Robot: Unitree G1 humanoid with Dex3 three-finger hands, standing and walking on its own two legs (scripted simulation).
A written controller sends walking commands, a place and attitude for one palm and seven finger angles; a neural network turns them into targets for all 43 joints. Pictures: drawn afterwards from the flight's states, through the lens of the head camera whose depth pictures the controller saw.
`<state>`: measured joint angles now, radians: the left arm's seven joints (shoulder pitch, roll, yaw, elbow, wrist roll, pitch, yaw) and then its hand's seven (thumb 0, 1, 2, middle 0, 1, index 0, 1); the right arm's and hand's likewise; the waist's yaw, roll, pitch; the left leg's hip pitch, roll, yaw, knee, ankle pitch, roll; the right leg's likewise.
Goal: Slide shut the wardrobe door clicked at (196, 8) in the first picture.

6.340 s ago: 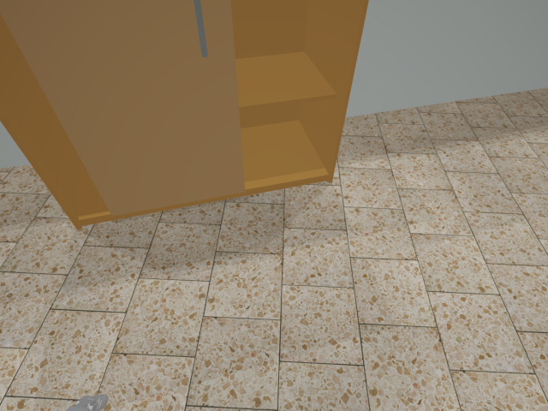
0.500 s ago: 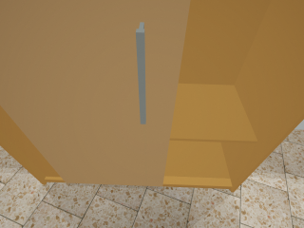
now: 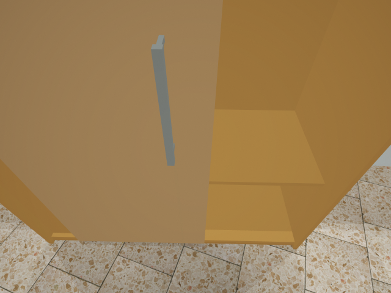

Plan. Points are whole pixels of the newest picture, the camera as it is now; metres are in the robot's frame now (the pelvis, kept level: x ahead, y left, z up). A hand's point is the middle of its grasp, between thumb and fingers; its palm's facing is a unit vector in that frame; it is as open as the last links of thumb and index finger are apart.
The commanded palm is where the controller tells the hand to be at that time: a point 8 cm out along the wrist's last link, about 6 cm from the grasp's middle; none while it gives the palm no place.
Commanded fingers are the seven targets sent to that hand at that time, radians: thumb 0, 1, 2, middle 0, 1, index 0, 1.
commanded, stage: come to a stop and stand still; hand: left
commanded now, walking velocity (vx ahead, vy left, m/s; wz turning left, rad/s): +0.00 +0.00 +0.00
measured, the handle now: (166, 111) +0.45 +0.09 +0.15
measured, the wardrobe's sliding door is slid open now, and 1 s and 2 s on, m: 0.46 0.46 0.46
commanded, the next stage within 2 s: look again from close up in 0.18 s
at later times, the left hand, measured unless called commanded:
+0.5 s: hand out of the picture -0.01 +0.15 -0.18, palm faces +0.03 -0.98 -0.18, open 7.3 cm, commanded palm none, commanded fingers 0.00 0.90 0.90 -0.20 -0.30 -0.20 -0.30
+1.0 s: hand out of the picture -0.01 +0.15 -0.18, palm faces +0.03 -0.98 -0.19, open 7.3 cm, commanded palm none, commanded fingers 0.00 0.90 0.90 -0.20 -0.30 -0.20 -0.30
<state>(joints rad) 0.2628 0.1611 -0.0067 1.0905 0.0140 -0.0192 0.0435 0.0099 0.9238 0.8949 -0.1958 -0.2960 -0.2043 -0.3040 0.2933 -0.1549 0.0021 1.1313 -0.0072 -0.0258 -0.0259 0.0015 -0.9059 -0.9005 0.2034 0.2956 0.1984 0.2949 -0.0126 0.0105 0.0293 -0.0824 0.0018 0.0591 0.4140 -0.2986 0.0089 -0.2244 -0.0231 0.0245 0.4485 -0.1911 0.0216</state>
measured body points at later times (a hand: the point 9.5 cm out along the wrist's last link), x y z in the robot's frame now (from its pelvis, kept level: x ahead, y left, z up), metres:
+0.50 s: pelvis +0.00 -0.01 +0.00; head +0.00 -0.01 +0.45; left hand -0.01 +0.20 -0.16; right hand -0.02 -0.23 -0.16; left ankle -0.05 +0.11 -0.74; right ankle +0.03 -0.13 -0.74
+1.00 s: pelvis +0.00 -0.01 +0.00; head +0.00 -0.01 +0.45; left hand -0.01 +0.20 -0.16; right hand -0.02 -0.22 -0.16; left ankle -0.05 +0.11 -0.74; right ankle +0.03 -0.13 -0.74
